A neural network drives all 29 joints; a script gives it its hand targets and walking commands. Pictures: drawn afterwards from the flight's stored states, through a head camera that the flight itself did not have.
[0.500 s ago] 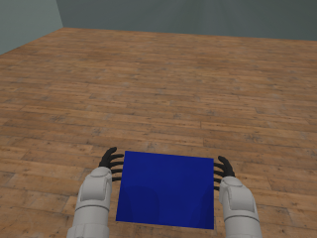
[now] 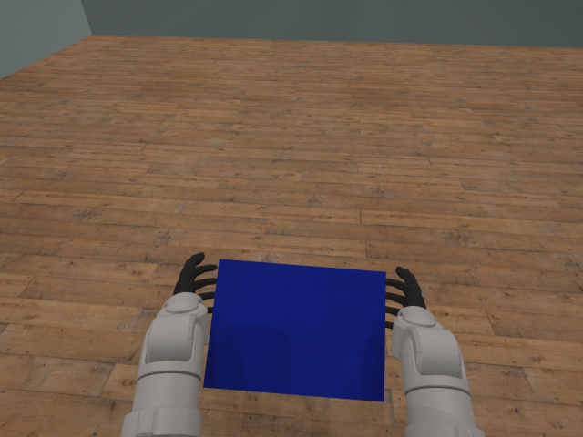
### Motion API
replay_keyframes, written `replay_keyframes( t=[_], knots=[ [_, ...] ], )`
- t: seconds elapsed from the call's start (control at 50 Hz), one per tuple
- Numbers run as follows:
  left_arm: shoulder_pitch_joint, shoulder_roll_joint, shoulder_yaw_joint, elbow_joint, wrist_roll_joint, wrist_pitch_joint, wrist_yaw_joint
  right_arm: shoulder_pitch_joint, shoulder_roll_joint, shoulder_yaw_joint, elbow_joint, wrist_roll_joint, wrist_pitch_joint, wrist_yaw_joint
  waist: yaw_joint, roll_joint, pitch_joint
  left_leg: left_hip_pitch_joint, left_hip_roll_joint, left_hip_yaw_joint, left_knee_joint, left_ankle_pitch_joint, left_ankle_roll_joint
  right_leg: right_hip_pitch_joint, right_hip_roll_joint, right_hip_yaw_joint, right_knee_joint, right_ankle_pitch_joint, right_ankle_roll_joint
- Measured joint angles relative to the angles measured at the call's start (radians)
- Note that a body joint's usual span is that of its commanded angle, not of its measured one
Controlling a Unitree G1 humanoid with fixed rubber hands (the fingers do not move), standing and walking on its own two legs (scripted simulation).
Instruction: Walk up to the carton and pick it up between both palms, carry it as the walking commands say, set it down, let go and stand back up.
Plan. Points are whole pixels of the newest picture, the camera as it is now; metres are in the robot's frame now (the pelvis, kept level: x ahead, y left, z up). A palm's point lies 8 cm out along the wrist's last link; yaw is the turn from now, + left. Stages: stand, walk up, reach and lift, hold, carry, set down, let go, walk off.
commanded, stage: carry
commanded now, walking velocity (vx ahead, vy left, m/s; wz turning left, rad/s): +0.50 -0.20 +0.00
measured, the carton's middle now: (296, 323) +0.34 +0.01 -0.04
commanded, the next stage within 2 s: none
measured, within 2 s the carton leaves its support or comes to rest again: neither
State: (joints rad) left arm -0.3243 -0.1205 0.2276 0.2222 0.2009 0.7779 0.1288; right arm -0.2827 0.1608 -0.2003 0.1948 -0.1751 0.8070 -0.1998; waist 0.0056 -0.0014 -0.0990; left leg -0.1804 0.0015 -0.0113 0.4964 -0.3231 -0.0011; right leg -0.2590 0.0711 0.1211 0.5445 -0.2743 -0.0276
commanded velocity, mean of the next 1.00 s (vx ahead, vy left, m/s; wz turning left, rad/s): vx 0.50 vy -0.20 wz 0.00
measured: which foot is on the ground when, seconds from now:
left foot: down 0.00-0.26, up 0.28-0.58, down 0.60-0.94, up 0.96-1.00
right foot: down 0.00-0.00, up 0.02-0.22, down 0.24-0.60, up 0.62-0.90, down 0.92-1.00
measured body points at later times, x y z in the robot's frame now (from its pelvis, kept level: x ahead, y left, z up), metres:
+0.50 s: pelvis +0.20 -0.13 +0.01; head +0.23 -0.14 +0.46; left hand +0.52 +0.00 +0.08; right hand +0.48 -0.32 +0.07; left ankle +0.27 -0.02 -0.70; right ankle +0.12 -0.20 -0.74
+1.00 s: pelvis +0.50 -0.29 +0.00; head +0.51 -0.31 +0.45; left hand +0.83 -0.18 +0.09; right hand +0.78 -0.49 +0.07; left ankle +0.38 -0.09 -0.71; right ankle +0.52 -0.39 -0.74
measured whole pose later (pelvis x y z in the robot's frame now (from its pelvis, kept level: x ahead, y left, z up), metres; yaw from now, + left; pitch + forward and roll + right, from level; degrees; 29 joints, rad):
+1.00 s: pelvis +0.50 -0.29 +0.00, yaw -4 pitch +4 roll -1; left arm -0.34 -0.18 0.16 -0.18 0.09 1.16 0.26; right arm -0.28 0.15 -0.24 -0.25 -0.11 1.22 -0.20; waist -0.01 0.07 -0.08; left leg -0.15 0.22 0.09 0.63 -0.43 -0.08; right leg -0.36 -0.01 -0.16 0.52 -0.23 -0.05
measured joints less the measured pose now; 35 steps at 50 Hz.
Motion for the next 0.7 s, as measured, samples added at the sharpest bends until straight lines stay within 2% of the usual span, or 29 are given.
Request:
replay_keyframes(
  t=[0.06,0.1,0.14,0.18,0.22,0.24,0.26,0.28,0.32,0.34,0.38,0.42,0.46,0.5,0.56,0.6,0.62,0.66,0.7],
  knots=[
    [0.022,0.037,-0.008,-0.115,-0.074,0.077,0.013,-0.005,-0.002,0.068,-0.092,0.043,0.080,-0.052,0.025,-0.036,-0.001,-0.008,0.026,0.041,-0.002,-0.004,-0.029,-0.116,-0.017,-0.069,0.174,-0.100,0.019],
    [0.028,0.047,-0.020,-0.162,-0.109,0.131,0.033,-0.005,-0.003,0.077,-0.142,0.047,0.140,-0.056,0.026,-0.029,-0.005,0.005,0.060,0.041,-0.027,-0.017,-0.044,-0.165,-0.034,-0.130,0.217,-0.103,0.025],
    [0.009,0.049,-0.031,-0.180,-0.130,0.193,0.059,-0.008,-0.002,0.063,-0.169,0.038,0.194,-0.043,0.019,-0.019,-0.010,0.025,0.101,0.027,-0.063,-0.015,-0.064,-0.183,-0.052,-0.167,0.185,-0.080,0.020],
    [-0.006,0.053,-0.057,-0.214,-0.144,0.258,0.088,-0.006,-0.002,0.044,-0.203,0.031,0.239,-0.022,0.021,-0.011,-0.008,0.054,0.140,0.024,-0.093,-0.021,-0.090,-0.182,-0.061,-0.166,0.113,-0.057,0.012],
    [-0.013,0.051,-0.070,-0.250,-0.150,0.301,0.100,-0.003,-0.003,0.034,-0.249,0.041,0.279,-0.023,0.030,0.001,-0.008,0.081,0.176,0.037,-0.087,-0.053,-0.117,-0.163,-0.066,-0.168,0.010,-0.036,0.003],
    [-0.017,0.046,-0.070,-0.267,-0.153,0.315,0.104,-0.006,-0.002,0.028,-0.276,0.045,0.300,-0.026,0.031,0.015,-0.001,0.090,0.197,0.044,-0.058,-0.084,-0.126,-0.144,-0.061,-0.182,-0.029,0.017,0.001],
    [-0.025,0.032,-0.066,-0.269,-0.153,0.318,0.109,-0.007,-0.004,0.014,-0.296,0.047,0.315,-0.025,0.024,0.039,0.006,0.081,0.223,0.040,0.003,-0.118,-0.116,-0.129,-0.047,-0.204,-0.030,0.092,0.000],
    [-0.034,0.011,-0.067,-0.264,-0.150,0.318,0.118,0.000,-0.011,-0.003,-0.316,0.052,0.326,-0.020,0.012,0.057,0.012,0.043,0.237,0.030,0.112,-0.119,-0.090,-0.120,-0.039,-0.224,-0.006,0.087,-0.003],
    [-0.049,-0.036,-0.078,-0.258,-0.145,0.332,0.154,0.034,-0.030,-0.039,-0.351,0.063,0.341,0.008,-0.013,0.043,0.021,-0.077,0.188,0.011,0.378,-0.179,-0.062,-0.085,-0.061,-0.244,0.008,0.004,-0.010],
    [-0.051,-0.056,-0.082,-0.266,-0.137,0.346,0.166,0.047,-0.036,-0.055,-0.369,0.075,0.355,0.013,-0.020,0.029,0.029,-0.127,0.158,0.026,0.467,-0.199,-0.054,-0.061,-0.074,-0.249,-0.003,-0.017,-0.012],
    [-0.034,-0.063,-0.086,-0.307,-0.114,0.375,0.151,0.046,-0.030,-0.062,-0.398,0.099,0.387,-0.008,-0.026,0.006,0.044,-0.206,0.112,0.079,0.530,-0.227,-0.043,-0.015,-0.084,-0.235,-0.046,-0.014,-0.007],
    [-0.022,-0.054,-0.055,-0.353,-0.081,0.386,0.096,0.009,-0.007,-0.048,-0.415,0.121,0.412,-0.060,-0.024,0.002,0.066,-0.266,0.081,0.121,0.469,-0.232,-0.035,0.024,-0.074,-0.205,-0.099,-0.009,-0.020],
    [-0.018,-0.046,-0.026,-0.400,-0.064,0.389,0.061,-0.025,0.003,-0.021,-0.423,0.125,0.416,-0.083,-0.021,0.000,0.096,-0.312,0.058,0.143,0.369,-0.166,-0.025,0.070,-0.061,-0.179,-0.144,-0.007,-0.030],
    [-0.015,-0.051,-0.014,-0.439,-0.064,0.394,0.064,-0.030,0.004,-0.007,-0.431,0.118,0.406,-0.070,-0.019,-0.007,0.111,-0.333,0.047,0.166,0.237,-0.056,-0.019,0.122,-0.051,-0.172,-0.170,-0.025,-0.036],
    [-0.006,-0.051,-0.038,-0.465,-0.082,0.421,0.103,-0.002,-0.003,0.000,-0.434,0.088,0.397,-0.019,-0.021,-0.034,0.088,-0.316,0.031,0.216,0.072,0.094,0.005,0.198,-0.039,-0.190,-0.153,-0.106,-0.042],
    [0.005,-0.045,-0.043,-0.487,-0.093,0.439,0.119,-0.005,-0.002,0.005,-0.430,0.079,0.403,-0.005,-0.005,-0.030,0.050,-0.267,0.047,0.221,-0.022,0.213,0.047,0.172,-0.021,-0.206,0.000,-0.193,-0.041],
    [0.006,-0.036,-0.039,-0.485,-0.096,0.432,0.114,-0.013,0.000,0.012,-0.416,0.076,0.392,-0.006,-0.001,-0.042,0.038,-0.278,0.058,0.227,0.023,0.250,0.061,0.119,-0.019,-0.194,0.137,-0.205,-0.033],
    [0.005,-0.020,-0.028,-0.462,-0.104,0.420,0.106,-0.030,0.005,0.019,-0.381,0.070,0.381,-0.015,0.007,-0.063,0.032,-0.260,0.071,0.243,0.080,0.170,0.053,0.004,-0.019,-0.157,0.363,-0.195,-0.030],
    [0.005,-0.020,-0.022,-0.414,-0.097,0.416,0.096,-0.030,0.005,0.018,-0.350,0.051,0.392,-0.011,-0.002,-0.062,0.024,-0.211,0.078,0.231,0.054,0.117,0.029,-0.081,-0.031,-0.157,0.424,-0.154,-0.031]
  ],
)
